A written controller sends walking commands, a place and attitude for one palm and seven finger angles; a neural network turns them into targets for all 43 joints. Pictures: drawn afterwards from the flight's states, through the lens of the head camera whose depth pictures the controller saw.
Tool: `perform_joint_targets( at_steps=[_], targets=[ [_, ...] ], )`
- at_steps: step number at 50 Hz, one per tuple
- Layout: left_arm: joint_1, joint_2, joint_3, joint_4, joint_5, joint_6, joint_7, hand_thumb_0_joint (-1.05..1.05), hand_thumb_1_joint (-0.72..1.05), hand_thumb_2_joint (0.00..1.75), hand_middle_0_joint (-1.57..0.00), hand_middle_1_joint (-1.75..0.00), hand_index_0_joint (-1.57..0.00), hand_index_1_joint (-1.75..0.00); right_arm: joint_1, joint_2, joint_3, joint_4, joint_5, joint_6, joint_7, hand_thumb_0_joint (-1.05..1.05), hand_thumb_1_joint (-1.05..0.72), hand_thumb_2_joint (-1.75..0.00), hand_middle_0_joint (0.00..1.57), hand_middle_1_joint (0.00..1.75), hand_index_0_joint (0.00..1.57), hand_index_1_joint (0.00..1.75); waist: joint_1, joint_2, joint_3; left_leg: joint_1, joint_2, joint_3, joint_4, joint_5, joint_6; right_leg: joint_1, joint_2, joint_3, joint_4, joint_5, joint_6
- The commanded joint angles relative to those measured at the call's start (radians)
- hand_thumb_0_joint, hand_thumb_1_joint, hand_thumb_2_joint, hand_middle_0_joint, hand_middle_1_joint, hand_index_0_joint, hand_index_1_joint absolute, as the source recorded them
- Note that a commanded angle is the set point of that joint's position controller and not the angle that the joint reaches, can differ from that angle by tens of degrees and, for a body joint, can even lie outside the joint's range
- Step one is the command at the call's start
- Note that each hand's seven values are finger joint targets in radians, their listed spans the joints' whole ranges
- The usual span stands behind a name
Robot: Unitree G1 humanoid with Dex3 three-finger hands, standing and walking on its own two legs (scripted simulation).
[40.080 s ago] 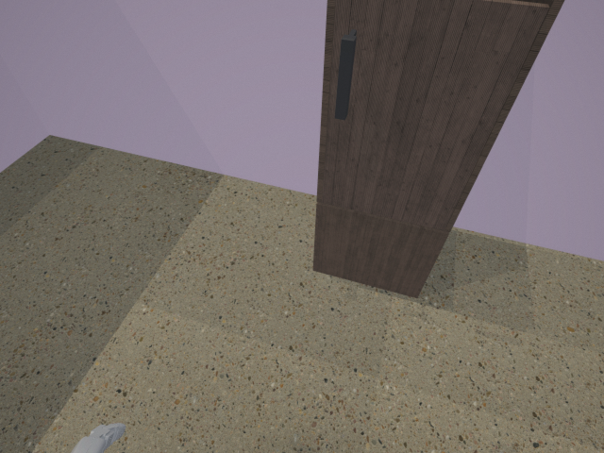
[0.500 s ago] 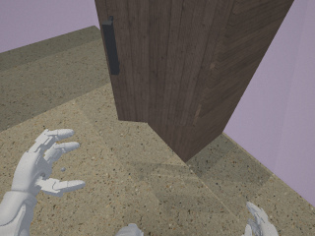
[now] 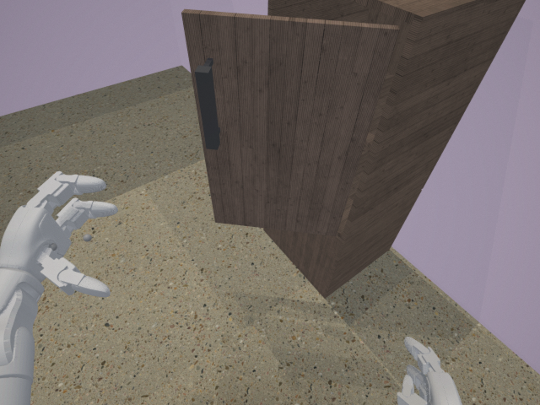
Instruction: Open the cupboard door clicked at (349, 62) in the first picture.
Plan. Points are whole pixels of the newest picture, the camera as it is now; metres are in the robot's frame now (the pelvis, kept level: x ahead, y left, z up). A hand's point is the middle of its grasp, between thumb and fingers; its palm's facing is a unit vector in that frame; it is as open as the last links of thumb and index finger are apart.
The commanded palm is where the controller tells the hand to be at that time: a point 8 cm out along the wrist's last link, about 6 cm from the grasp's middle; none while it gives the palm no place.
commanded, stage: raise the hand with hooked fingers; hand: left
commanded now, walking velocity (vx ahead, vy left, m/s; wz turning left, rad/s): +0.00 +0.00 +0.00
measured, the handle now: (211, 105) +0.63 +0.19 +0.10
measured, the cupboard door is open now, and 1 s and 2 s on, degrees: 46 46 46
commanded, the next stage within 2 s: move the hooked fingers beside the handle in 0.56 s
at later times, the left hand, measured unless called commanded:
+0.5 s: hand (116, 230) +0.29 +0.24 +0.13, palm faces +0.02 -1.00 -0.02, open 14.0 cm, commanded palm +0.27 +0.28 +0.13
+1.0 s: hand (130, 194) +0.36 +0.24 +0.13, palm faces -0.02 -1.00 +0.01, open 14.0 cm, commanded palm +0.34 +0.29 +0.12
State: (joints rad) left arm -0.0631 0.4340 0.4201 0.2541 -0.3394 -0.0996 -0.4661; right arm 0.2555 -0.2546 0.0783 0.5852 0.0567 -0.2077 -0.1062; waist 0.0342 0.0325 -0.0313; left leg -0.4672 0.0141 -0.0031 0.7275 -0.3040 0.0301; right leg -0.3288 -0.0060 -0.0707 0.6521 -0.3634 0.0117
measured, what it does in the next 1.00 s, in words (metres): stands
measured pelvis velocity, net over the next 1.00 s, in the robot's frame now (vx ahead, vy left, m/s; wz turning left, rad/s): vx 0.00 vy -0.02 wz -0.01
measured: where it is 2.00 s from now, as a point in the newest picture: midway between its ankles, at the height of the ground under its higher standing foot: outside the picture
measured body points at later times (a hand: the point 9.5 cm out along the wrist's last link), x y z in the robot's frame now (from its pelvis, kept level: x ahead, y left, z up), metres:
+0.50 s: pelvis +0.00 -0.03 +0.00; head +0.01 -0.04 +0.45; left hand +0.29 +0.29 +0.13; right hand +0.16 -0.29 -0.07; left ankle +0.05 +0.09 -0.72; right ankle -0.02 -0.13 -0.72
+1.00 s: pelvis +0.00 -0.02 +0.00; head +0.02 -0.02 +0.45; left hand +0.35 +0.30 +0.13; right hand +0.13 -0.28 -0.09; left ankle +0.05 +0.09 -0.72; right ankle -0.02 -0.13 -0.72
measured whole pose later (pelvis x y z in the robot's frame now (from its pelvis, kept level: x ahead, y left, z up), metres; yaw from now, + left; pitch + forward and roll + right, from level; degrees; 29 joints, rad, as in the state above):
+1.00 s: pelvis +0.00 -0.02 +0.00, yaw -1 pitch +4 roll -2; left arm -0.41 0.49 0.41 0.66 -0.31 -0.14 -0.51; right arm 0.27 -0.29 0.05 0.63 0.07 -0.17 -0.12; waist 0.00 0.03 -0.03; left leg -0.50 0.03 0.00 0.71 -0.28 0.00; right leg -0.39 0.01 -0.07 0.67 -0.36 -0.02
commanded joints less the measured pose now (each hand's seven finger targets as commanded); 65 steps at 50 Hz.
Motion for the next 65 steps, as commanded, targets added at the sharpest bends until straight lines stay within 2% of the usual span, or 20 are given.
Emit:
perform_joint_targets(
  at_steps=[1, 8, 11, 12, 16, 20, 25, 26, 33, 34, 36, 39, 42, 46, 49, 51, 54, 56, 60, 65],
  targets=[
    [-0.274, 0.278, 0.096, -0.137, -0.035, -0.023, -0.034, 0.0, -0.5, 0.3, -0.3, -1.2, -0.3, -1.2, -0.065, -0.155, -0.069, -0.144, 0.009, -0.057, -0.023, 0.0, -0.9, -0.9, 0.2, 0.3, 0.2, 0.3, -0.015, 0.095, -0.194, 0.242, -0.007, -0.064, -0.165, 0.117, -0.014, -0.056, 0.049, -0.003, -0.11, 0.148, -0.046],
    [-0.245, 0.277, 0.101, -0.064, -0.056, 0.008, -0.071, 0.0, -0.5, 0.3, -0.3, -1.2, -0.3, -1.2, -0.053, -0.163, -0.079, -0.157, 0.012, -0.051, -0.01, 0.0, -0.9, -0.9, 0.2, 0.3, 0.2, 0.3, -0.01, -0.004, -0.197, 0.217, -0.017, -0.032, -0.146, 0.17, -0.001, -0.044, 0.042, 0.013, -0.12, 0.223, -0.034],
    [-0.269, 0.291, 0.115, -0.121, -0.06, -0.03, -0.058, 0.0, -0.5, 0.3, -0.3, -1.2, -0.3, -1.2, -0.053, -0.16, -0.082, -0.159, 0.008, -0.054, -0.003, 0.0, -0.9, -0.9, 0.2, 0.3, 0.2, 0.3, -0.005, 0.012, -0.225, 0.232, -0.02, -0.02, -0.13, 0.206, 0.002, -0.022, 0.041, 0.027, -0.111, 0.263, -0.034],
    [-0.282, 0.305, 0.122, -0.146, -0.054, -0.044, -0.053, 0.0, -0.5, 0.3, -0.3, -1.2, -0.3, -1.2, -0.052, -0.159, -0.084, -0.161, 0.007, -0.054, -0.001, 0.0, -0.9, -0.9, 0.2, 0.3, 0.2, 0.3, -0.005, 0.051, -0.248, 0.244, -0.021, -0.016, -0.129, 0.217, 0.001, -0.018, 0.039, 0.031, -0.108, 0.276, -0.033],
    [-0.277, 0.321, 0.149, -0.155, -0.054, -0.077, -0.028, 0.0, -0.5, 0.3, -0.3, -1.2, -0.3, -1.2, -0.045, -0.155, -0.087, -0.151, 0.003, -0.053, -0.002, 0.0, -0.9, -0.9, 0.2, 0.3, 0.2, 0.3, -0.006, 0.023, -0.232, 0.228, -0.021, -0.005, -0.12, 0.211, 0.006, -0.011, 0.036, 0.046, -0.11, 0.286, -0.026],
    [-0.295, 0.292, 0.118, -0.123, -0.041, -0.073, -0.027, 0.0, -0.5, 0.3, -0.3, -1.2, -0.3, -1.2, -0.055, -0.15, -0.085, -0.143, 0.01, -0.049, -0.009, 0.0, -0.9, -0.9, 0.2, 0.3, 0.2, 0.3, -0.017, 0.078, -0.201, 0.221, -0.022, 0.001, -0.128, 0.169, 0.004, -0.032, 0.028, 0.054, -0.123, 0.25, -0.02],
    [-0.291, 0.275, 0.1, -0.092, -0.051, -0.051, -0.044, 0.0, -0.5, 0.3, -0.3, -1.2, -0.3, -1.2, -0.062, -0.15, -0.085, -0.144, 0.014, -0.045, -0.016, 0.0, -0.9, -0.9, 0.2, 0.3, 0.2, 0.3, -0.021, 0.036, -0.197, 0.198, -0.022, 0.008, -0.113, 0.154, 0.006, -0.023, 0.013, 0.09, -0.14, 0.25, -0.003],
    [-0.294, 0.276, 0.101, -0.095, -0.058, -0.053, -0.043, 0.0, -0.5, 0.3, -0.3, -1.2, -0.3, -1.2, -0.06, -0.151, -0.084, -0.145, 0.014, -0.044, -0.016, 0.0, -0.9, -0.9, 0.2, 0.3, 0.2, 0.3, -0.018, -0.003, -0.195, 0.193, -0.02, 0.004, -0.11, 0.162, 0.007, -0.013, 0.015, 0.091, -0.137, 0.259, -0.002],
    [-0.3, 0.282, 0.108, -0.056, -0.054, -0.062, -0.037, 0.0, -0.5, 0.3, -0.3, -1.2, -0.3, -1.2, -0.069, -0.15, -0.082, -0.146, 0.015, -0.041, -0.016, 0.0, -0.9, -0.9, 0.2, 0.3, 0.2, 0.3, -0.015, -0.018, -0.176, 0.174, -0.021, 0.003, -0.118, 0.134, 0.005, -0.034, 0.015, 0.091, -0.138, 0.225, -0.001],
    [-0.35, 0.297, 0.113, -0.054, -0.049, -0.067, -0.034, 0.0, -0.5, 0.3, -0.3, -1.2, -0.3, -1.2, -0.068, -0.152, -0.083, -0.138, 0.016, -0.04, -0.019, 0.0, -0.9, -0.9, 0.2, 0.3, 0.2, 0.3, -0.024, 0.006, -0.177, 0.18, -0.021, 0.005, -0.118, 0.128, 0.004, -0.043, 0.015, 0.091, -0.139, 0.211, -0.003],
    [-0.442, 0.317, 0.111, -0.006, -0.044, -0.069, -0.029, 0.0, -0.5, 0.3, -0.3, -1.2, -0.3, -1.2, -0.059, -0.157, -0.08, -0.125, 0.016, -0.033, -0.027, 0.0, -0.9, -0.9, 0.2, 0.3, 0.2, 0.3, -0.043, -0.032, -0.151, 0.162, -0.019, 0.001, -0.11, 0.098, 0.006, -0.067, 0.016, 0.101, -0.149, 0.162, -0.001],
    [-0.558, 0.324, 0.087, 0.056, -0.021, -0.082, -0.031, 0.0, -0.5, 0.3, -0.3, -1.2, -0.3, -1.2, -0.049, -0.157, -0.077, -0.108, 0.016, -0.03, -0.034, 0.0, -0.9, -0.9, 0.2, 0.3, 0.2, 0.3, -0.056, 0.039, -0.167, 0.171, -0.019, -0.005, -0.114, 0.077, 0.003, -0.088, 0.016, 0.093, -0.144, 0.126, -0.011],
    [-0.656, 0.322, 0.052, 0.089, -0.01, -0.1, -0.038, 0.0, -0.5, 0.3, -0.3, -1.2, -0.3, -1.2, -0.037, -0.16, -0.078, -0.094, 0.015, -0.031, -0.039, 0.0, -0.9, -0.9, 0.2, 0.3, 0.2, 0.3, -0.068, 0.057, -0.221, 0.192, -0.018, -0.01, -0.103, 0.091, 0.007, -0.09, 0.017, 0.095, -0.135, 0.139, -0.015],
    [-0.659, 0.329, 0.054, 0.184, 0.0, -0.112, -0.046, 0.0, -0.5, 0.3, -0.3, -1.2, -0.3, -1.2, -0.01, -0.17, -0.081, -0.087, 0.009, -0.021, -0.033, 0.0, -0.9, -0.9, 0.2, 0.3, 0.2, 0.3, -0.054, 0.026, -0.273, 0.199, -0.02, -0.02, -0.099, 0.131, 0.008, -0.079, 0.029, 0.067, -0.103, 0.192, -0.025],
    [-0.689, 0.331, 0.048, 0.24, 0.012, -0.101, -0.045, 0.0, -0.5, 0.3, -0.3, -1.2, -0.3, -1.2, 0.002, -0.175, -0.085, -0.089, 0.011, -0.009, -0.022, 0.0, -0.9, -0.9, 0.2, 0.3, 0.2, 0.3, -0.049, 0.062, -0.278, 0.198, -0.017, -0.023, -0.106, 0.133, 0.002, -0.101, 0.03, 0.047, -0.087, 0.197, -0.03],
    [-0.679, 0.361, 0.075, 0.278, 0.018, -0.094, -0.035, 0.0, -0.5, 0.3, -0.3, -1.2, -0.3, -1.2, 0.015, -0.18, -0.086, -0.094, 0.009, 0.003, -0.017, 0.0, -0.9, -0.9, 0.2, 0.3, 0.2, 0.3, -0.038, 0.024, -0.287, 0.184, -0.016, -0.027, -0.105, 0.154, 0.003, -0.084, 0.035, 0.04, -0.076, 0.213, -0.035],
    [-0.753, 0.359, 0.06, 0.309, 0.039, -0.097, -0.015, 0.0, -0.5, 0.3, -0.3, -1.2, -0.3, -1.2, 0.032, -0.184, -0.089, -0.095, 0.007, 0.02, -0.008, 0.0, -0.9, -0.9, 0.2, 0.3, 0.2, 0.3, -0.053, 0.05, -0.265, 0.177, -0.01, -0.031, -0.108, 0.141, 0.0, -0.13, 0.037, 0.033, -0.07, 0.197, -0.034],
    [-0.797, 0.374, 0.072, 0.32, 0.041, -0.115, 0.001, 0.0, -0.5, 0.3, -0.3, -1.2, -0.3, -1.2, 0.052, -0.188, -0.093, -0.092, 0.003, 0.03, -0.006, 0.0, -0.9, -0.9, 0.2, 0.3, 0.2, 0.3, -0.061, -0.004, -0.28, 0.175, -0.008, -0.032, -0.098, 0.161, 0.004, -0.121, 0.042, 0.033, -0.065, 0.211, -0.034],
    [-0.851, 0.375, 0.068, 0.284, 0.063, -0.158, 0.014, 0.0, -0.5, 0.3, -0.3, -1.2, -0.3, -1.2, 0.081, -0.191, -0.1, -0.09, -0.004, 0.045, 0.005, 0.0, -0.9, -0.9, 0.2, 0.3, 0.2, 0.3, -0.067, 0.089, -0.37, 0.26, 0.0, -0.042, -0.084, 0.246, -0.007, -0.145, 0.047, 0.026, -0.038, 0.26, -0.038],
    [-0.879, 0.381, 0.064, 0.358, 0.074, -0.162, 0.004, 0.0, -0.5, 0.3, -0.3, -1.2, -0.3, -1.2, 0.11, -0.198, -0.106, -0.073, -0.005, 0.071, 0.01, 0.0, -0.9, -0.9, 0.2, 0.3, 0.2, 0.3, -0.079, 0.088, -0.362, 0.255, 0.008, -0.052, -0.076, 0.271, -0.01, -0.17, 0.051, 0.021, -0.033, 0.264, -0.04]
  ],
)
